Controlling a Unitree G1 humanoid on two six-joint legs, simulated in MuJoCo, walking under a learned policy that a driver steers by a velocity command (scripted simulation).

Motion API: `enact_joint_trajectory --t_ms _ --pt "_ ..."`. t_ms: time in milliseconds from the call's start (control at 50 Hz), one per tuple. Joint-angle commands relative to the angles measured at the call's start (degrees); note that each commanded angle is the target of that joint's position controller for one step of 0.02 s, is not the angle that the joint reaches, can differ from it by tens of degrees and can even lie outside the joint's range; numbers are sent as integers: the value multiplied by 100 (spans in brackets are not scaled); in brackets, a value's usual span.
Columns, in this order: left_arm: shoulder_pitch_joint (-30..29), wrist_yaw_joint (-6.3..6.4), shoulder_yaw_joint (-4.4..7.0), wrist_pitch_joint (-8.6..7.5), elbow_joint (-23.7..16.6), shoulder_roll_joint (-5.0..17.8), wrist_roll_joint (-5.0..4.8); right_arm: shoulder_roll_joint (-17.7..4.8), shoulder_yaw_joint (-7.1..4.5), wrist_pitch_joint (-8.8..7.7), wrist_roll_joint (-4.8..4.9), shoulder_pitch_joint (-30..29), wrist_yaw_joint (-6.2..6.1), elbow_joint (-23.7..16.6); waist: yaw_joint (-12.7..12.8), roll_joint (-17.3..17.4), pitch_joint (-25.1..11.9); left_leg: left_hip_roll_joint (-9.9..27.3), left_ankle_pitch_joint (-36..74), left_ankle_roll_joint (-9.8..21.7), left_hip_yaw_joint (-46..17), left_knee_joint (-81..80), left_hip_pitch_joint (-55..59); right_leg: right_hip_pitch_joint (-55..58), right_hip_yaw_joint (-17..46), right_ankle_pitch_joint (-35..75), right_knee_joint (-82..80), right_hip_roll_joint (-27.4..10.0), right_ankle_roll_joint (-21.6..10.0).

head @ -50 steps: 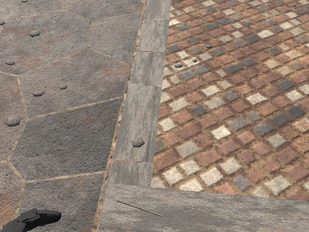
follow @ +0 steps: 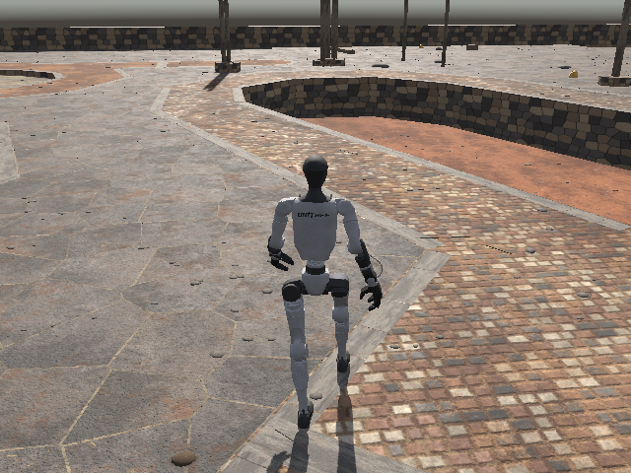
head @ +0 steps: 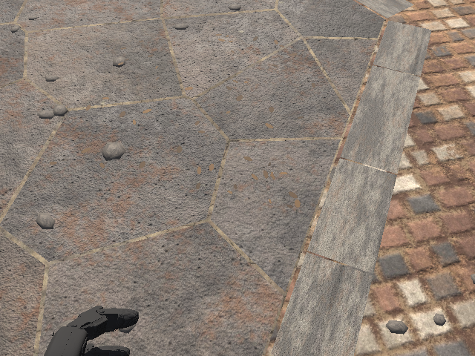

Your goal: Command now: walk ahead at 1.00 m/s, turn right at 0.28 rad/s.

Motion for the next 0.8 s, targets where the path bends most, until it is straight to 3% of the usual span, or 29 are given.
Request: enact_joint_trajectory --t_ms 20,40,60,80,100,120,140,160,180,200,240,280,320,360,420,440,460,480,500,520,540,560,580,600,620,660,700,740,800 --pt "-123 6 284 -96 -254 706 -19 -1070 -219 1 -138 309 -179 -14 341 700 -232 1552 6919 -139 422 950 -81 1257 -481 -687 -83 788 -356" --pt "623 26 375 -81 -31 882 -48 -1151 -232 73 -246 159 -244 -36 756 864 -618 1661 7728 -210 539 1864 32 1843 -435 -1105 19 992 -469" --pt "1901 69 487 -51 393 1054 -77 -1176 -241 162 -334 -188 -295 -126 1388 884 -1126 1660 7919 -276 741 3281 -241 2894 -437 -1337 17 1090 -584" --pt "3180 137 631 -1 746 1279 -39 -1112 -212 192 -357 -568 -327 -275 2052 651 -1550 1494 6870 -309 917 5231 -1459 4382 105 -1956 200 715 -794" --pt "3360 172 855 57 847 1928 85 -361 -27 112 -116 -179 -177 -612 1490 -1237 -1910 491 2012 -714 916 7904 -4170 6153 3031 -3195 20 -661 -1789" --pt "2972 91 848 109 831 1651 -25 -459 45 -29 -156 -313 -109 -749 1337 -1225 -2154 96 -578 -680 278 8442 -5488 6516 5349 -3469 -1271 -1070 -2117" --pt "2471 81 836 90 751 1454 -44 -511 111 -103 -161 -906 -126 -935 1243 -534 -1253 624 -34 -623 -102 8187 -5933 5831 4752 -3495 -1478 -1007 -1967" --pt "2418 75 796 83 821 1162 -85 -575 158 -159 -211 -1233 -108 -1014 1129 210 -795 886 216 -625 -55 7627 -5692 4921 4134 -3052 -1586 -827 -1769" --pt "2384 111 755 71 889 1008 -90 -507 191 -132 -274 -1408 -87 -1111 918 430 -398 1055 183 -659 9 7148 -5445 4124 3655 -2697 -1704 -560 -1591" --pt "2336 144 680 49 972 833 -104 -454 224 -30 -376 -1404 -67 -1208 649 441 -121 1132 89 -750 47 6849 -5205 3443 3310 -2427 -1832 -280 -1474" --pt "2324 140 684 -46 995 916 -127 -358 303 179 -431 -1413 -22 -1346 428 117 130 1287 -230 -912 181 6151 -5026 2651 2961 -2253 -2055 -6 -1514" --pt "2249 132 739 -104 931 1056 -121 -315 389 229 -366 -2110 38 -1681 502 34 480 1312 331 -1058 511 5032 -4724 1804 2611 -1970 -2445 264 -1491" --pt "2239 106 803 -133 894 1112 -156 -173 474 201 -250 -2667 114 -1881 685 -84 560 1199 1547 -1117 672 3786 -4017 1380 2318 -1371 -2564 542 -1227" --pt "2468 58 867 -157 949 1210 -244 -125 483 186 -167 -2847 112 -1918 906 -150 326 1014 2513 -1053 737 3173 -3396 1632 2334 -337 -2489 487 -1002" --pt "2712 116 921 -110 1019 1281 -248 -305 415 159 -158 -2972 27 -1973 1050 -197 99 859 2355 -940 626 2469 -3260 2797 2496 683 -1865 350 -758" --pt "2706 151 938 -98 1020 1352 -227 -442 350 140 -167 -2743 -23 -1910 938 -186 -123 733 2007 -883 612 2299 -2905 3098 2512 1467 -1343 341 -639" --pt "2675 158 970 -91 1021 1513 -178 -668 238 115 -155 -2147 -96 -1741 650 -133 -607 581 1434 -810 638 2306 -2221 3302 2442 2204 -434 384 -514" --pt "2410 139 992 -108 961 1628 -159 -847 132 81 -153 -1158 -183 -1511 53 -105 -1136 806 1168 -725 507 2331 -1032 2886 2344 2012 852 565 -389" --pt "2211 128 878 -182 812 1221 -134 -1255 -48 63 -262 123 -320 -1335 -489 225 -1913 1798 -468 -541 -372 2480 377 2066 2031 729 2573 792 -370" --pt "2823 180 626 -191 584 217 -387 -1654 -160 81 -505 322 -329 -1281 -14 1898 -2785 3723 -1731 22 -3284 1796 1933 259 1345 -3847 4467 1381 -222" --pt "2588 210 582 -100 481 647 -274 -1549 -245 163 -342 -17 -295 -1255 51 1938 -2705 3715 -2654 268 -4503 1187 1522 -518 1014 -3342 5125 934 -311" --pt "1854 202 649 -23 539 932 -127 -876 -113 171 -299 -518 -274 -1310 -19 1057 -1554 3249 -2414 99 -3315 1098 590 -766 870 -2699 4960 566 -315" --pt "1493 125 659 20 503 922 -47 -552 -36 168 -290 -685 -237 -1206 31 498 -896 2971 -1217 0 -2291 1119 -159 -680 791 -2405 4677 388 -273" --pt "1284 36 653 77 465 818 -2 -459 -10 157 -317 -629 -234 -1068 118 399 -558 2752 -234 -100 -1577 1039 -631 -573 775 -2371 4537 251 -230" --pt "1262 -48 625 167 380 646 41 -372 21 121 -278 -491 -233 -891 270 545 -328 2619 286 -166 -1049 944 -1024 -480 759 -2403 4475 157 -191" --pt "961 -127 533 323 121 351 34 -176 55 20 -124 -325 -138 -602 471 713 -110 2572 1293 -298 -325 820 -1239 -690 681 -2452 4371 -22 -170" --pt "529 -210 459 379 -205 284 61 -172 55 -54 -55 -450 -92 -512 615 729 48 2466 1998 -414 424 554 -1512 -788 529 -1996 4078 -70 -157" --pt "228 -295 405 377 -427 336 41 -280 32 -109 -80 -758 -104 -489 809 719 263 2237 2379 -489 1183 279 -1876 -543 372 -1281 3340 -57 -159" --pt "-295 -417 340 368 -566 385 32 -569 -29 -131 -90 -633 -126 -352 770 345 600 1964 3405 -622 2056 -3 -2046 383 -380 -602 1773 236 -374"
Velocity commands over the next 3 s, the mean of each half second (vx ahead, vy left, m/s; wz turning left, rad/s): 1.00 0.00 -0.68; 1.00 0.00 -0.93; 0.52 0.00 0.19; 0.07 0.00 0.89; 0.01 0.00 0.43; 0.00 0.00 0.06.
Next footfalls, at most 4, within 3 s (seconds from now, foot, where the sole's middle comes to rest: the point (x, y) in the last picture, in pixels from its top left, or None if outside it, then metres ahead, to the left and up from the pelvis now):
0.08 right None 0.29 -0.11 -0.76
0.50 left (222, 262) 0.74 -0.01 -0.76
0.94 right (334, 192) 0.97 -0.42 -0.76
1.34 left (372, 114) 1.33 -0.66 -0.76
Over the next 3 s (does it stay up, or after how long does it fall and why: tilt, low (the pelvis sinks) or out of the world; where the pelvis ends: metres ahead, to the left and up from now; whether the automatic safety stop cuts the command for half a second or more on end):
stays up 1.27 -0.71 0.01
